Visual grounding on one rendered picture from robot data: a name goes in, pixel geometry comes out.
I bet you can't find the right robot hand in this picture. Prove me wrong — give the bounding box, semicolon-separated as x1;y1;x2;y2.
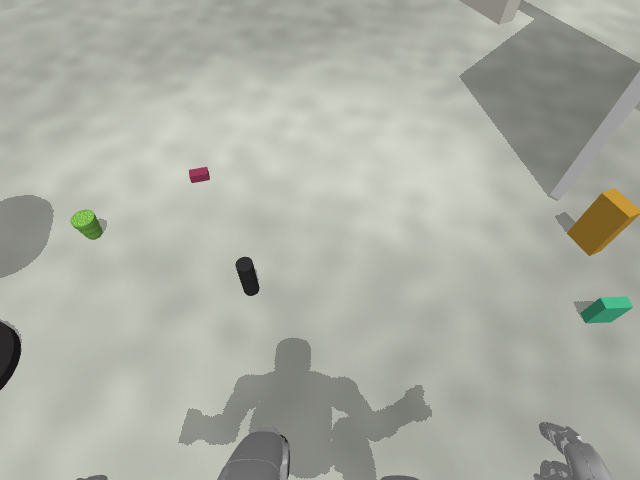
533;422;613;480

